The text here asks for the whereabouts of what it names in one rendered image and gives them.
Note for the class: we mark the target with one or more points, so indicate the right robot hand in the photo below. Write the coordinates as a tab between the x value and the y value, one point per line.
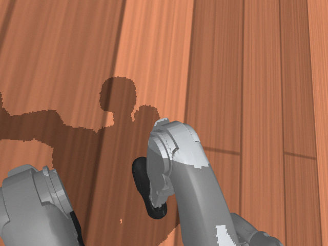
244	229

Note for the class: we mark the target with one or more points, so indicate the right robot foot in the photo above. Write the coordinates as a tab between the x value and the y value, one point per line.
139	171

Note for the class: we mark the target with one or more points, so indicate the right robot arm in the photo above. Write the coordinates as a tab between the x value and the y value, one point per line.
262	238

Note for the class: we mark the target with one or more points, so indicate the left robot foot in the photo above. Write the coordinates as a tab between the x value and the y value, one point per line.
78	228

